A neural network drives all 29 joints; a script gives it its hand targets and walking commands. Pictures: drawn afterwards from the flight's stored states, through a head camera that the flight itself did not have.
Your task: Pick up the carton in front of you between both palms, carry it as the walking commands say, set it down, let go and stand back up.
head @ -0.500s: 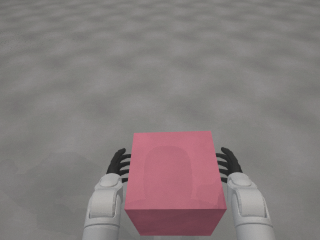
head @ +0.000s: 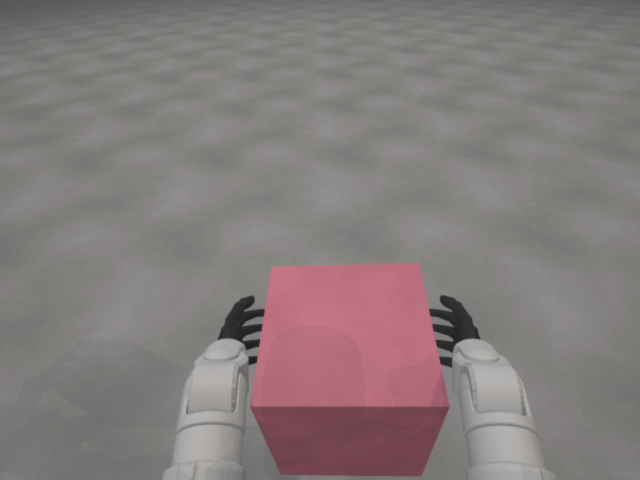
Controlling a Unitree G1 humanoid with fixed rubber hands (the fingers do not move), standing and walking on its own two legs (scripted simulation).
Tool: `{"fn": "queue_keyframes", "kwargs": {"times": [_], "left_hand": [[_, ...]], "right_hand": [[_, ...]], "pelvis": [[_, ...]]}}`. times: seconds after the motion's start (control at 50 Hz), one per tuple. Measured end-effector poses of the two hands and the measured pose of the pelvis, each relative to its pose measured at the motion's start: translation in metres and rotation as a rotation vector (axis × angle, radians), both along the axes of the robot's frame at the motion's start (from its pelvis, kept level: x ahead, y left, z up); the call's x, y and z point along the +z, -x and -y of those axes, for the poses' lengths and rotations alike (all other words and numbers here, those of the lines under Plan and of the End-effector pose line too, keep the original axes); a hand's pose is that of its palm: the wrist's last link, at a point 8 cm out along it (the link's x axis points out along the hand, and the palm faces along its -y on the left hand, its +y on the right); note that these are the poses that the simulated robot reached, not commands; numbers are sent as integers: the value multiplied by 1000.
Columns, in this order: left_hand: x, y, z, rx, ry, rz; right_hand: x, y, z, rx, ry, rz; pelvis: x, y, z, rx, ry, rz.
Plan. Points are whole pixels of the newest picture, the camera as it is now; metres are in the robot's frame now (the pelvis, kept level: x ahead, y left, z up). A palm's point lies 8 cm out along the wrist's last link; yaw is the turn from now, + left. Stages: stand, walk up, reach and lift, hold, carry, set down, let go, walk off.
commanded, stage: hold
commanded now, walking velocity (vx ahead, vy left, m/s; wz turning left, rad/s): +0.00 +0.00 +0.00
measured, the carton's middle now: (347, 373) +0.30 +0.00 -0.04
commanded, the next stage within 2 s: set down in 0.28 s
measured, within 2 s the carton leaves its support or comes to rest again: neither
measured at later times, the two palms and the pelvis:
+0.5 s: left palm (229, 333) +0.31 +0.16 +0.04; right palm (449, 330) +0.32 -0.14 +0.05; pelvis +0.02 +0.01 +0.00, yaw +1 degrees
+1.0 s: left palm (243, 377) +0.36 +0.18 -0.15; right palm (410, 368) +0.39 -0.12 -0.15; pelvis -0.01 -0.01 -0.08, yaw +0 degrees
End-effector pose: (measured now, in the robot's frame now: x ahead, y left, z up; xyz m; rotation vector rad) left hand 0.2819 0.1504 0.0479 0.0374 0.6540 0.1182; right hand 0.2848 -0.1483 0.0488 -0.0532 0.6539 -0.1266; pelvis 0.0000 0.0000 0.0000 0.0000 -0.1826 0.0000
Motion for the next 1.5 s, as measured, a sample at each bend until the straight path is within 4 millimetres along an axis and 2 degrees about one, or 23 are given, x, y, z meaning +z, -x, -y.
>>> {"fn": "queue_keyframes", "kwargs": {"times": [0.14,0.28,0.44,0.56,0.68,0.8,0.92,1.08,1.22,1.5], "left_hand": [[3,-1,-5,-1,9,10],[5,-6,-11,14,15,14],[3,-22,-11,27,19,3],[-15,-41,-10,56,42,-25],[-55,-55,-15,84,36,-38],[-117,-60,-22,94,8,-40],[-174,-66,-26,111,23,-15],[-209,-92,-28,119,51,38],[-240,-105,-32,150,62,6],[-334,-125,-42,190,53,-12]], "right_hand": [[3,1,-5,-1,-10,10],[5,-8,-11,8,-14,14],[3,-26,-11,6,-12,3],[-14,-49,-12,-9,-14,-23],[-53,-71,-17,18,-10,-37],[-118,-83,-25,53,-6,-38],[-177,-90,-29,43,-32,-14],[-212,-113,-30,22,-56,37],[-244,-134,-35,42,-56,3],[-335,-170,-47,102,-39,-15]], "pelvis": [[-1,2,-6,5,1,8],[-1,-4,-9,9,0,8],[0,-16,-7,11,0,-11],[-3,-21,-3,9,-4,-58],[-11,-19,3,7,-7,-180],[-26,-9,8,13,-1,-359],[-54,0,10,7,1,-552],[-98,14,7,-3,-1,-706],[-132,26,3,-13,-7,-781],[-208,40,0,-15,-11,-935]]}}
